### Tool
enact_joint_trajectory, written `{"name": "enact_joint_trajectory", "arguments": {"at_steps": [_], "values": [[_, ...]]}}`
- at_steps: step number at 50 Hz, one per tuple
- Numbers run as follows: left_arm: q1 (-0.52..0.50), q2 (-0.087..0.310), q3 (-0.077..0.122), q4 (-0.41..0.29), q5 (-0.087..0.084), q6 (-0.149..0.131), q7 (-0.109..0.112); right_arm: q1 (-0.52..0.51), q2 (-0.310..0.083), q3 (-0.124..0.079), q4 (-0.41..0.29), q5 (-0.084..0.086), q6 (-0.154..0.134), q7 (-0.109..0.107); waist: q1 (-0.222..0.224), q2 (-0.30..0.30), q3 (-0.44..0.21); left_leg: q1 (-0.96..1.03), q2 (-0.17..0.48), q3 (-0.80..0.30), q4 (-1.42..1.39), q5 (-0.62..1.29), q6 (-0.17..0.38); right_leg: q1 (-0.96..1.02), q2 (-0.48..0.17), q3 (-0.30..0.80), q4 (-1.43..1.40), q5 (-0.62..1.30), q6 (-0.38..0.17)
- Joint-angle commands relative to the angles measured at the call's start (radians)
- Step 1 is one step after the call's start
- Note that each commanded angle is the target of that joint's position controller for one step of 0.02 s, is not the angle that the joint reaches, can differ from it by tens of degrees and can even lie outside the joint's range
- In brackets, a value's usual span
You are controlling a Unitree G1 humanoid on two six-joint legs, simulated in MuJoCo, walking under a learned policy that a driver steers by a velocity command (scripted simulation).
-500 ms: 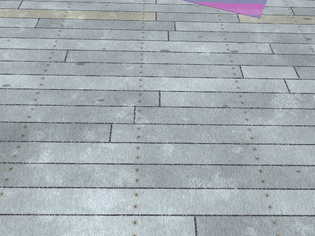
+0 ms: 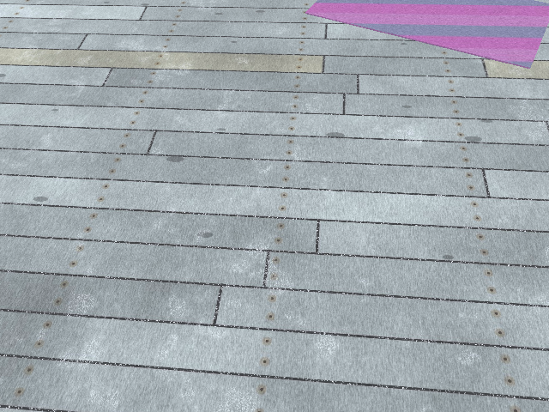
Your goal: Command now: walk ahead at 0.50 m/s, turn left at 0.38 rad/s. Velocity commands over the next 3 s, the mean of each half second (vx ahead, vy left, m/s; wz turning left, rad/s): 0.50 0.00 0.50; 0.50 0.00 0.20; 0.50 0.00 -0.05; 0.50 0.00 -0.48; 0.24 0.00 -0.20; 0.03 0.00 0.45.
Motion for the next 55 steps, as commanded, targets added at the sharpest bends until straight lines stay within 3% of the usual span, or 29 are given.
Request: {"name": "enact_joint_trajectory", "arguments": {"at_steps": [1,7,11,14,15,16,17,18,19,20,21,22,23,25,27,32,39,42,43,44,45,46,47,48,49,50,51,52,55], "values": [[0.037,0.092,0.016,-0.031,-0.002,-0.023,0.007,0.002,-0.025,-0.009,-0.046,0.0,0.011,0.012,-0.012,-0.102,0.033,-0.116,0.032,-0.006,-0.016,0.112,-0.014,0.012,-0.276,0.133,-0.179,0.234,-0.049],[0.111,0.096,0.01,0.001,-0.001,-0.018,0.02,-0.201,0.001,0.01,-0.119,-0.001,0.007,0.025,0.028,-0.108,0.068,-0.116,0.005,0.089,-0.305,0.254,-0.011,0.084,-0.265,0.004,-0.154,0.399,-0.021],[0.165,0.117,0.012,0.03,0.005,-0.003,0.034,-0.277,-0.005,0.015,-0.161,-0.007,0.003,0.03,0.041,-0.109,0.074,-0.085,-0.032,0.157,-0.43,0.171,0.038,0.212,-0.304,-0.048,-0.078,0.603,-0.018],[0.137,0.158,0.023,0.028,0.01,0.014,0.045,-0.185,-0.036,-0.001,-0.144,-0.011,0.006,0.021,-0.016,-0.152,0.0,0.067,-0.119,0.207,-0.45,0.014,0.103,0.265,-0.32,-0.091,0.129,0.998,-0.015],[0.125,0.173,0.028,0.021,0.012,0.023,0.044,-0.105,-0.054,-0.012,-0.121,-0.011,0.003,0.017,-0.051,-0.154,-0.05,0.156,-0.151,0.208,-0.473,-0.031,0.13,0.259,-0.323,-0.095,0.27,1.03,-0.021],[0.111,0.185,0.032,0.011,0.008,0.032,0.039,0.014,-0.082,-0.028,-0.085,-0.016,-0.005,0.011,-0.106,-0.134,-0.116,0.319,-0.174,0.186,-0.551,-0.022,0.159,0.19,-0.315,-0.102,0.468,0.926,-0.012],[0.09,0.173,0.029,-0.019,0.002,0.031,0.032,0.15,-0.161,-0.058,-0.053,-0.03,-0.01,-0.002,-0.173,-0.046,-0.199,0.553,-0.048,-0.008,-0.629,-0.08,0.216,-0.016,-0.281,-0.11,0.768,0.614,0.017],[0.11,0.069,0.012,-0.102,-0.016,0.02,0.008,0.107,-0.274,-0.087,-0.08,-0.018,-0.002,-0.01,-0.089,0.229,-0.27,0.861,0.261,-0.599,-0.718,-0.022,0.396,-0.502,-0.031,-0.056,1.173,-0.334,0.084],[-0.015,0.143,0.022,-0.13,0.0,0.006,0.002,0.13,-0.261,-0.084,-0.081,0.007,0.012,-0.014,-0.13,0.023,-0.265,0.848,0.27,-0.667,-0.798,0.013,0.402,-0.634,-0.042,0.175,1.226,-0.309,0.075],[-0.064,0.124,0.015,-0.155,-0.01,-0.009,-0.002,0.073,-0.221,-0.072,-0.075,0.013,0.012,-0.023,-0.097,-0.015,-0.141,0.74,0.257,-0.526,-0.813,0.053,0.359,-0.673,-0.104,0.202,1.16,-0.216,0.066],[-0.045,0.126,0.015,-0.144,-0.012,-0.016,0.0,0.033,-0.164,-0.057,-0.073,0.016,0.007,-0.024,-0.045,-0.092,-0.054,0.594,0.215,-0.435,-0.837,0.163,0.305,-0.613,-0.14,0.194,1.044,-0.162,0.066],[-0.044,0.121,0.018,-0.139,0.004,-0.001,0.002,-0.015,-0.133,-0.047,-0.08,0.021,0.0,-0.025,-0.004,-0.125,-0.02,0.502,0.148,-0.342,-0.854,0.227,0.254,-0.549,-0.161,0.196,0.973,-0.146,0.072],[-0.007,0.11,0.014,-0.135,0.024,0.02,0.002,-0.026,-0.119,-0.039,-0.085,0.026,-0.012,-0.027,0.023,-0.081,-0.015,0.431,0.121,-0.292,-0.851,0.369,0.248,-0.475,-0.167,0.194,0.933,-0.144,0.086],[0.012,0.095,0.011,-0.132,0.037,0.055,-0.006,-0.01,-0.117,-0.034,-0.076,0.03,-0.036,-0.025,0.041,-0.061,-0.033,0.4,0.089,-0.235,-0.87,0.421,0.245,-0.443,-0.171,0.178,0.866,-0.143,0.109],[-0.042,0.09,0.01,-0.15,0.033,0.066,-0.016,0.031,-0.136,-0.034,-0.062,0.026,-0.047,-0.024,0.03,-0.046,-0.017,0.395,0.06,-0.19,-0.893,0.458,0.219,-0.471,-0.174,0.153,0.778,-0.068,0.121],[-0.218,0.091,0.006,-0.205,0.022,0.071,-0.027,0.145,-0.134,-0.026,-0.033,0.028,-0.049,-0.023,-0.041,0.002,0.002,0.512,0.042,-0.159,-0.906,0.5,0.127,-0.564,-0.166,0.132,0.561,0.129,0.114],[-0.397,0.091,-0.008,-0.272,0.013,0.057,-0.035,0.224,-0.136,-0.012,0.0,0.008,-0.05,-0.04,-0.091,0.024,0.048,0.678,0.092,-0.166,-0.873,0.568,0.13,-0.578,-0.107,0.105,0.339,0.146,0.065],[-0.301,0.113,0.0,-0.253,0.008,0.045,-0.028,0.174,-0.159,-0.012,0.001,0.002,-0.055,-0.049,-0.023,0.038,0.026,0.673,0.108,-0.14,-0.784,0.818,0.104,-0.395,-0.053,0.094,0.257,0.049,0.012],[-0.207,0.132,0.009,-0.223,0.006,0.041,-0.017,0.161,-0.17,-0.014,0.004,0.0,-0.057,-0.048,0.017,0.047,-0.023,0.665,0.1,-0.131,-0.684,0.945,0.092,-0.271,-0.018,0.085,0.241,0.011,-0.007],[-0.055,0.149,0.02,-0.175,0.009,0.034,-0.006,0.144,-0.173,-0.013,0.005,0.003,-0.056,-0.044,0.089,0.018,-0.102,0.63,0.066,-0.098,-0.511,0.956,0.076,-0.089,-0.003,0.077,0.175,0.049,-0.031],[0.109,0.198,0.036,-0.138,0.031,0.026,0.009,0.142,-0.149,-0.004,-0.013,0.012,-0.061,-0.04,0.153,-0.034,-0.21,0.455,0.028,-0.078,-0.268,0.703,0.064,0.17,-0.143,0.221,0.163,0.002,-0.076],[0.192,0.314,0.066,-0.131,0.054,0.027,0.009,0.259,-0.052,0.015,-0.03,0.053,-0.061,-0.032,0.112,-0.259,-0.342,0.116,-0.155,0.006,0.14,0.074,0.01,0.442,-0.439,0.7,0.112,-0.069,-0.218],[0.13,0.257,0.057,-0.122,0.015,0.04,-0.007,0.243,-0.132,-0.002,-0.017,0.021,-0.058,-0.036,0.086,-0.194,-0.311,0.0,-0.176,-0.076,0.243,-0.264,0.028,0.372,-0.464,0.882,-0.003,-0.08,-0.235],[0.019,0.195,0.041,-0.138,-0.004,0.043,-0.012,0.165,-0.136,-0.006,-0.033,0.008,-0.054,-0.034,0.042,-0.122,-0.136,-0.042,-0.108,-0.086,0.245,-0.189,0.032,0.208,-0.429,0.72,-0.019,-0.153,-0.213],[-0.042,0.136,0.026,-0.144,-0.002,0.038,-0.017,0.108,-0.119,0.001,-0.045,0.004,-0.056,-0.026,0.03,-0.062,-0.051,-0.034,-0.068,-0.075,0.186,-0.129,0.03,0.083,-0.38,0.601,-0.063,-0.115,-0.187],[-0.058,0.115,0.017,-0.136,0.002,0.032,-0.015,0.089,-0.102,0.002,-0.049,0.002,-0.049,-0.019,0.008,-0.072,-0.011,-0.008,-0.038,-0.063,0.129,-0.104,0.028,0.01,-0.33,0.509,-0.093,-0.068,-0.154],[-0.058,0.096,0.009,-0.119,0.0,0.027,-0.012,0.1,-0.091,0.005,-0.048,-0.009,-0.037,-0.012,-0.016,-0.09,0.007,0.035,-0.018,-0.052,0.087,-0.085,0.019,-0.054,-0.285,0.436,-0.123,-0.02,-0.123],[-0.042,0.104,0.01,-0.106,-0.001,0.019,-0.011,0.121,-0.077,0.009,-0.041,-0.014,-0.027,-0.005,-0.027,-0.121,-0.002,0.064,-0.015,-0.038,0.068,-0.075,0.008,-0.077,-0.28,0.405,-0.134,0.046,-0.129],[0.012,0.131,0.018,-0.069,-0.007,0.001,-0.014,0.056,-0.066,0.013,-0.059,-0.013,-0.015,0.005,-0.03,-0.102,0.01,-0.004,0.016,-0.002,-0.001,-0.005,-0.021,-0.066,-0.256,0.326,-0.178,0.122,-0.142]]}}
Next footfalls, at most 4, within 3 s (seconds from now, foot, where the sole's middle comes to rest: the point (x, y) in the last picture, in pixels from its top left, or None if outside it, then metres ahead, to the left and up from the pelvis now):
0.34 left None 0.30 0.11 -0.78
0.90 right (273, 350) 0.66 0.06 -0.78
1.44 left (172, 289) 0.85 0.35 -0.78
1.98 right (229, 208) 1.15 0.21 -0.78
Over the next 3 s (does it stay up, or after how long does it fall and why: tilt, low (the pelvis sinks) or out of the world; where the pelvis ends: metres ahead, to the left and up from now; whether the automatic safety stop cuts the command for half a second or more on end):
stays up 1.21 0.23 -0.01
